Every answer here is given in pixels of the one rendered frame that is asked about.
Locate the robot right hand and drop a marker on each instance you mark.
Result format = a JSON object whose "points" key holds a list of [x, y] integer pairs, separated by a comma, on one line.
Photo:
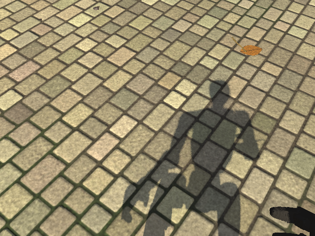
{"points": [[299, 216]]}

